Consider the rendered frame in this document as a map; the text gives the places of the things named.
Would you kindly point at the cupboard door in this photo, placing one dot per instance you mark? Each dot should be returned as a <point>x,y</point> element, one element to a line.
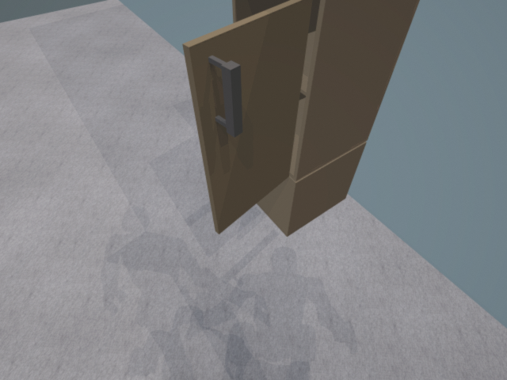
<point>270,46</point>

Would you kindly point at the handle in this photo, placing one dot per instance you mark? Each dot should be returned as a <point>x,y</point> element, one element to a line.
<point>232,94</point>

